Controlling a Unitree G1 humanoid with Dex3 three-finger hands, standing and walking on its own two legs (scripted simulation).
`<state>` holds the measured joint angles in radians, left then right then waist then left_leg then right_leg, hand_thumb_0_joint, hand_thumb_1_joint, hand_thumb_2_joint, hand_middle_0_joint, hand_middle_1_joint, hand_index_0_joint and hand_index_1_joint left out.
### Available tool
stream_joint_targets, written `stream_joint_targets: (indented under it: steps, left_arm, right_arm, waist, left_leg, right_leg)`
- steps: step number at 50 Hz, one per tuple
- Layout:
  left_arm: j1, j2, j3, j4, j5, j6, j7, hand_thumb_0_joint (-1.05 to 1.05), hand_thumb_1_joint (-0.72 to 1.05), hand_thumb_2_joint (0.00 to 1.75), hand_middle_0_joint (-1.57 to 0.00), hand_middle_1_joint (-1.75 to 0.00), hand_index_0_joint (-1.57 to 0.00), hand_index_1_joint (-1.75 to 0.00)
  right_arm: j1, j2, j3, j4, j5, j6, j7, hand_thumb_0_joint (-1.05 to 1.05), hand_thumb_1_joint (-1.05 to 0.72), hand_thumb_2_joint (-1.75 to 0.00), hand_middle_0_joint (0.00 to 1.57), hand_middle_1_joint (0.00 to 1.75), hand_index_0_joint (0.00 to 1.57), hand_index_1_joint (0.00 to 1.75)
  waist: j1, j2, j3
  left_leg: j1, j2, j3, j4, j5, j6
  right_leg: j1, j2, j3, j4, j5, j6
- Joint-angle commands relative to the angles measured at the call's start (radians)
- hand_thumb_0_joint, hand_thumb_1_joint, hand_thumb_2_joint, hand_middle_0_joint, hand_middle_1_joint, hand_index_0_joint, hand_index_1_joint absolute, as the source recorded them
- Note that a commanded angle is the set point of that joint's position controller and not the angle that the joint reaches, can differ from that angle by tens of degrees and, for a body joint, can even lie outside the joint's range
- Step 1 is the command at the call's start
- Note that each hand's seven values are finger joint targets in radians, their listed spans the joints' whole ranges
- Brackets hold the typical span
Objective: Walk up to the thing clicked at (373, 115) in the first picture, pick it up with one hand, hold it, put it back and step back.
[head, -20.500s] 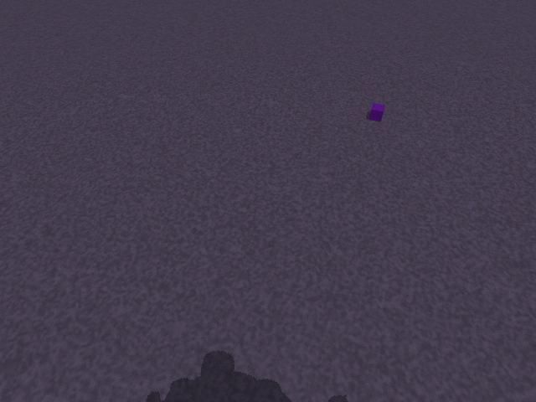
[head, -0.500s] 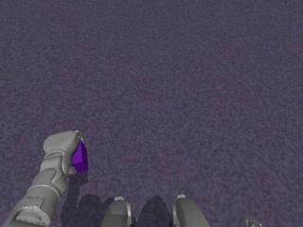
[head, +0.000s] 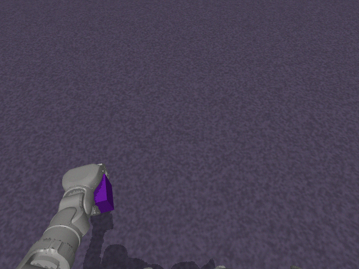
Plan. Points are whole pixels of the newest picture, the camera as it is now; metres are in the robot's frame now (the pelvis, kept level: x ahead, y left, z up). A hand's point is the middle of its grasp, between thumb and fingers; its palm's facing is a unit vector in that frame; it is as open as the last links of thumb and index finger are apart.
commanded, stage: hold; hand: left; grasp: from above
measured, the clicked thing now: (95, 195) +0.34 +0.23 -0.11
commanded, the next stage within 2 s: crouch in 2.00 s
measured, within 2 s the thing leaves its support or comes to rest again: neither
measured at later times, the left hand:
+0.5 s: hand (85, 187) +0.33 +0.22 -0.03, palm faces -0.41 -0.09 -0.91, open 10.5 cm
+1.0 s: hand (81, 196) +0.30 +0.22 -0.01, palm faces -0.43 -0.08 -0.90, open 10.5 cm
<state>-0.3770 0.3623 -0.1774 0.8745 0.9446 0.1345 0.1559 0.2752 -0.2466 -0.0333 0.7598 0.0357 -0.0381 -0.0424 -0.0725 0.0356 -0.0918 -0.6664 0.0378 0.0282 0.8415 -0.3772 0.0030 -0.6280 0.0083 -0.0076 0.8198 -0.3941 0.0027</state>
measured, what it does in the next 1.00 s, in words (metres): stands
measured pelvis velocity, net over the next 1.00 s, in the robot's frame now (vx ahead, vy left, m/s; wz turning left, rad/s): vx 0.00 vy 0.00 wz -0.01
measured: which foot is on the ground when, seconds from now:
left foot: down 0.00-1.00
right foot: down 0.00-1.00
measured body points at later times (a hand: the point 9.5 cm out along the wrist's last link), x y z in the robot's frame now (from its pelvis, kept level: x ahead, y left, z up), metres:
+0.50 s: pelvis +0.01 +0.00 +0.02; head +0.04 -0.02 +0.47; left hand +0.35 +0.23 +0.02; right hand +0.10 -0.27 -0.10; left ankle +0.02 +0.12 -0.70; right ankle +0.00 -0.12 -0.70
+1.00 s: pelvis +0.00 +0.00 +0.03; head +0.01 -0.02 +0.48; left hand +0.32 +0.22 +0.04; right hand +0.12 -0.27 -0.09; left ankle +0.02 +0.12 -0.70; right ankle +0.00 -0.12 -0.70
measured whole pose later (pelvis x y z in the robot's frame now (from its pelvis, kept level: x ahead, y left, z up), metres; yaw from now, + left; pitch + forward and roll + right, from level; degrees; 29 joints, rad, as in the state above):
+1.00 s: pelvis +0.00 +0.00 +0.03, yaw -1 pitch +3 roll +0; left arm -0.28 0.37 -0.21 0.72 0.97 0.08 0.04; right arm 0.23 -0.26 -0.04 0.69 0.06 0.04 -0.03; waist -0.02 0.05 -0.03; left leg -0.34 0.02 0.05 0.54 -0.24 0.00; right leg -0.33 0.00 0.01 0.55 -0.27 0.00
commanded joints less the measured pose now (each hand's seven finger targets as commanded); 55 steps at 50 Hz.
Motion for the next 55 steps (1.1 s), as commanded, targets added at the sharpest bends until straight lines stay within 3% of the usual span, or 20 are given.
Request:
stream_joint_targets:
  steps: [1,4,5,10,11,12,14,18,20,26,31,33,34,37,38,41,49,55]
  left_arm:
    - [-0.281,0.213,0.073,-0.178,0.018,-0.021,0.031,0.0,0.54,0.91,-0.92,-0.81,-0.91,-0.82]
    - [-0.281,0.221,0.078,-0.222,0.027,-0.039,0.032,0.0,0.53,0.93,-0.92,-0.8,-0.91,-0.81]
    - [-0.259,0.206,0.071,-0.202,0.031,-0.037,0.033,0.0,0.52,0.95,-0.92,-0.8,-0.91,-0.81]
    - [-0.325,0.225,0.076,-0.25,0.048,-0.044,0.042,0.0,0.54,0.92,-0.91,-0.8,-0.9,-0.8]
    - [-0.303,0.222,0.075,-0.208,0.05,-0.042,0.038,0.0,0.52,0.92,-0.89,-0.8,-0.89,-0.8]
    - [-0.288,0.205,0.064,-0.196,0.045,-0.043,0.033,0.0,0.5,0.92,-0.89,-0.79,-0.89,-0.8]
    - [-0.304,0.23,0.077,-0.234,0.043,-0.05,0.026,0.0,0.49,0.91,-0.88,-0.8,-0.87,-0.8]
    - [-0.259,0.187,0.055,-0.201,0.037,-0.048,0.01,0.0,0.48,0.92,-0.87,-0.82,-0.87,-0.82]
    - [-0.263,0.197,0.057,-0.222,0.028,-0.048,0.002,0.0,0.51,0.9,-0.89,-0.8,-0.89,-0.8]
    - [-0.267,0.23,0.069,-0.277,0.039,-0.059,-0.034,0.0,0.5,0.91,-0.89,-0.8,-0.89,-0.8]
    - [-0.275,0.208,0.063,-0.305,0.046,-0.064,-0.03,0.0,0.48,0.93,-0.89,-0.8,-0.88,-0.81]
    - [-0.266,0.231,0.081,-0.301,0.047,-0.06,-0.026,0.0,0.48,0.94,-0.87,-0.82,-0.87,-0.83]
    - [-0.277,0.213,0.066,-0.314,0.042,-0.06,-0.029,0.0,0.48,0.95,-0.87,-0.83,-0.87,-0.83]
    - [-0.252,0.214,0.064,-0.28,0.046,-0.054,-0.037,0.0,0.5,0.95,-0.89,-0.82,-0.89,-0.82]
    - [-0.276,0.215,0.06,-0.329,0.04,-0.057,-0.042,0.0,0.52,0.94,-0.9,-0.83,-0.9,-0.83]
    - [-0.235,0.201,0.053,-0.302,0.04,-0.052,-0.057,0.0,0.51,0.93,-0.89,-0.83,-0.89,-0.83]
    - [-0.238,0.222,0.065,-0.36,0.034,-0.061,-0.076,0.0,0.51,0.89,-0.9,-0.82,-0.9,-0.82]
    - [-0.258,0.225,0.07,-0.387,0.041,-0.057,-0.064,0.0,0.51,0.92,-0.89,-0.84,-0.9,-0.83]
  right_arm:
    - [0.038,-0.153,-0.058,-0.088,0.004,-0.029,-0.006,0.0,-0.88,-0.9,0.2,0.3,0.2,0.3]
    - [0.031,-0.15,-0.059,-0.095,0.003,-0.024,-0.004,0.0,-0.88,-0.9,0.2,0.3,0.2,0.3]
    - [0.028,-0.15,-0.059,-0.097,0.004,-0.022,-0.003,0.0,-0.88,-0.9,0.2,0.3,0.2,0.3]
    - [0.017,-0.157,-0.066,-0.1,0.006,-0.01,0.0,0.0,-0.87,-0.89,0.2,0.3,0.2,0.3]
    - [0.012,-0.157,-0.066,-0.099,0.005,-0.008,0.0,0.0,-0.88,-0.89,0.2,0.3,0.2,0.3]
    - [0.014,-0.158,-0.067,-0.099,0.005,-0.006,0.001,0.0,-0.88,-0.89,0.2,0.3,0.2,0.3]
    - [0.008,-0.161,-0.071,-0.103,0.007,-0.004,0.002,0.0,-0.88,-0.89,0.2,0.3,0.2,0.3]
    - [-0.009,-0.152,-0.065,-0.117,0.008,0.001,0.003,0.0,-0.88,-0.89,0.2,0.3,0.2,0.3]
    - [-0.018,-0.156,-0.066,-0.132,0.012,0.005,0.005,0.0,-0.88,-0.89,0.2,0.3,0.2,0.3]
    - [-0.031,-0.157,-0.066,-0.15,0.017,0.02,0.002,0.0,-0.88,-0.9,0.2,0.3,0.2,0.3]
    - [-0.042,-0.152,-0.061,-0.161,0.017,0.028,0.004,0.0,-0.89,-0.9,0.2,0.3,0.2,0.3]
    - [-0.049,-0.151,-0.06,-0.158,0.018,0.031,0.003,0.0,-0.88,-0.9,0.2,0.3,0.2,0.3]
    - [-0.049,-0.151,-0.06,-0.161,0.017,0.032,0.004,0.0,-0.89,-0.9,0.2,0.3,0.2,0.3]
    - [-0.057,-0.153,-0.058,-0.162,0.02,0.034,0.004,0.0,-0.88,-0.9,0.2,0.3,0.2,0.3]
    - [-0.07,-0.15,-0.058,-0.166,0.02,0.036,0.004,0.0,-0.88,-0.9,0.2,0.3,0.2,0.3]
    - [-0.086,-0.148,-0.054,-0.173,0.022,0.039,0.004,0.0,-0.89,-0.9,0.2,0.3,0.2,0.3]
    - [-0.113,-0.144,-0.045,-0.195,0.024,0.039,0.002,0.0,-0.89,-0.9,0.2,0.3,0.2,0.3]
    - [-0.116,-0.144,-0.045,-0.185,0.025,0.041,0.0,0.0,-0.89,-0.9,0.2,0.3,0.2,0.3]
  waist:
    - [0.008,0.007,-0.309]
    - [0.02,0.019,-0.325]
    - [0.011,0.003,-0.312]
    - [0.019,0.04,-0.304]
    - [0.013,0.03,-0.283]
    - [0.014,-0.004,-0.269]
    - [0.024,0.015,-0.291]
    - [0.034,-0.008,-0.236]
    - [0.033,-0.025,-0.221]
    - [0.045,-0.006,-0.245]
    - [0.047,-0.016,-0.219]
    - [0.053,-0.001,-0.228]
    - [0.043,-0.007,-0.226]
    - [0.046,-0.018,-0.191]
    - [0.061,-0.007,-0.203]
    - [0.058,-0.008,-0.172]
    - [0.069,-0.022,-0.158]
    - [0.066,-0.007,-0.19]
  left_leg:
    - [0.281,-0.04,-0.019,-0.124,0.331,0.007]
    - [0.314,-0.044,-0.008,-0.139,0.369,0.006]
    - [0.322,-0.044,-0.006,-0.144,0.377,0.008]
    - [0.364,-0.044,-0.006,-0.192,0.36,0.001]
    - [0.366,-0.043,-0.007,-0.195,0.361,0.001]
    - [0.367,-0.041,-0.008,-0.198,0.365,0.006]
    - [0.382,-0.046,-0.002,-0.205,0.376,0.005]
    - [0.376,-0.045,-0.008,-0.237,0.353,0.004]
    - [0.364,-0.048,-0.004,-0.25,0.326,0.007]
    - [0.418,-0.046,0.002,-0.27,0.377,0.009]
    - [0.435,-0.046,0.0,-0.299,0.349,0.008]
    - [0.444,-0.047,0.006,-0.301,0.365,0.008]
    - [0.451,-0.047,0.008,-0.303,0.364,0.01]
    - [0.443,-0.046,0.007,-0.321,0.336,0.011]
    - [0.451,-0.047,0.008,-0.328,0.328,0.009]
    - [0.454,-0.046,0.008,-0.346,0.305,0.008]
    - [0.459,-0.047,0.005,-0.377,0.252,0.011]
    - [0.492,-0.045,0.008,-0.379,0.296,0.01]
  right_leg:
    - [0.159,0.032,0.012,-0.15,0.33,-0.009]
    - [0.207,0.029,0.018,-0.166,0.376,-0.006]
    - [0.209,0.029,0.017,-0.172,0.387,-0.004]
    - [0.219,0.03,0.018,-0.206,0.353,-0.012]
    - [0.217,0.031,0.016,-0.211,0.352,-0.011]
    - [0.226,0.031,0.014,-0.218,0.359,-0.008]
    - [0.252,0.027,0.021,-0.227,0.375,-0.007]
    - [0.256,0.029,0.021,-0.248,0.352,-0.009]
    - [0.283,0.026,0.023,-0.263,0.338,-0.007]
    - [0.314,0.028,0.022,-0.278,0.379,-0.009]
    - [0.322,0.027,0.022,-0.301,0.353,-0.009]
    - [0.331,0.025,0.025,-0.305,0.368,-0.009]
    - [0.331,0.024,0.026,-0.309,0.37,-0.008]
    - [0.335,0.024,0.023,-0.325,0.341,-0.009]
    - [0.341,0.022,0.022,-0.329,0.331,-0.01]
    - [0.337,0.023,0.021,-0.344,0.303,-0.012]
    - [0.357,0.019,0.021,-0.375,0.247,-0.011]
    - [0.373,0.019,0.022,-0.374,0.29,-0.011]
